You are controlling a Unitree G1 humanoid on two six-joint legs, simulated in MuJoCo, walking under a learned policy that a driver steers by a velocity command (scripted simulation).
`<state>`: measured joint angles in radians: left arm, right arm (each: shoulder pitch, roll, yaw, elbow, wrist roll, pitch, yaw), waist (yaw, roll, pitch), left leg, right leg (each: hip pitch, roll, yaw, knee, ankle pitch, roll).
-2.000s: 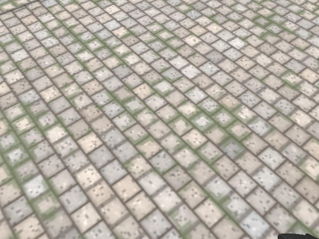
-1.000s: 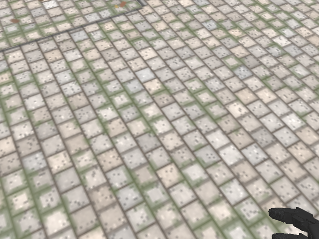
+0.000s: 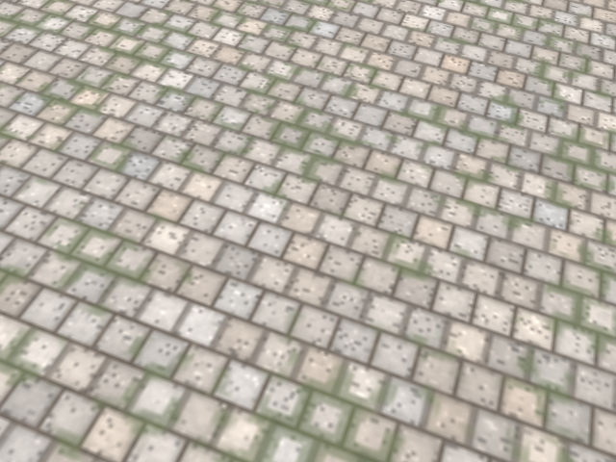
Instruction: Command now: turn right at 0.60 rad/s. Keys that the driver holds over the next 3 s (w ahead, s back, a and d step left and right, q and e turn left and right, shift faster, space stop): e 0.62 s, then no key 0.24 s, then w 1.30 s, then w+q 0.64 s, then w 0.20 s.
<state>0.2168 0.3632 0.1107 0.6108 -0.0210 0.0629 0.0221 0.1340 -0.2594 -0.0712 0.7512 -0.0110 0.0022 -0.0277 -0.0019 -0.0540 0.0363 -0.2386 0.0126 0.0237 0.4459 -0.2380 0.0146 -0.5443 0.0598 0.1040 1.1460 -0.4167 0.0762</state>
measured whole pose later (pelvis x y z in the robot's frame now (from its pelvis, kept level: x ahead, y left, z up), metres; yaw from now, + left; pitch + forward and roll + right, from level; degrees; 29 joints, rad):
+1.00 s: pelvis +0.01 -0.04 +0.00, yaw -27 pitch +1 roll -1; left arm 0.21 0.30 0.06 0.66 -0.02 0.03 0.01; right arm 0.20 -0.25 -0.04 0.73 0.01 0.01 -0.01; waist -0.03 -0.02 0.02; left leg -0.22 0.01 -0.03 0.45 -0.25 0.02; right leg -0.31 0.01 0.06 0.75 -0.47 0.07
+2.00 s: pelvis +0.42 -0.22 -0.01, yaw -28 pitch +2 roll +2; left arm 0.05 0.25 0.02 0.66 -0.01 -0.09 -0.05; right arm 0.39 -0.30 -0.04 0.84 0.02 -0.05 0.01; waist -0.09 -0.04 0.03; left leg 0.08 -0.06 0.03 0.23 -0.34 0.03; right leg -0.57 -0.06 0.01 0.52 0.02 -0.02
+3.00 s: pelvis +0.96 -0.41 +0.00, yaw -5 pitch +2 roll +0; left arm 0.06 0.28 0.03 0.71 0.00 -0.10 -0.02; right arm 0.34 -0.29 -0.05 0.73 0.02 -0.05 -0.01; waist -0.08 -0.05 0.03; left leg -0.06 -0.12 -0.13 0.33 -0.29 0.09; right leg -0.61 -0.05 0.06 0.55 0.09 0.04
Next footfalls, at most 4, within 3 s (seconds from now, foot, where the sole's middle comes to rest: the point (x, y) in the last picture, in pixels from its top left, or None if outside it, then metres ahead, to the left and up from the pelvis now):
0.24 right None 0.02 -0.16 -0.78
0.74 left None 0.10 0.05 -0.78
1.08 right None -0.03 -0.16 -0.78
1.50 left None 0.38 -0.09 -0.78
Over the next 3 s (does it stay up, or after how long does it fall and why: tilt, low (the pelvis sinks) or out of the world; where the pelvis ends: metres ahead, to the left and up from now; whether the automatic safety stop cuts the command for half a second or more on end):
stays up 0.96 -0.41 0.00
